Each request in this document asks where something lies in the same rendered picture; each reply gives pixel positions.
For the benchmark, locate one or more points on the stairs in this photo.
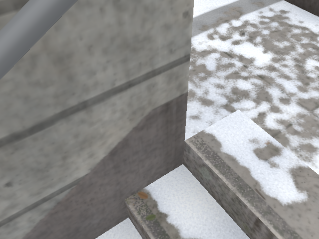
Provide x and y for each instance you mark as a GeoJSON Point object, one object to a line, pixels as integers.
{"type": "Point", "coordinates": [190, 202]}

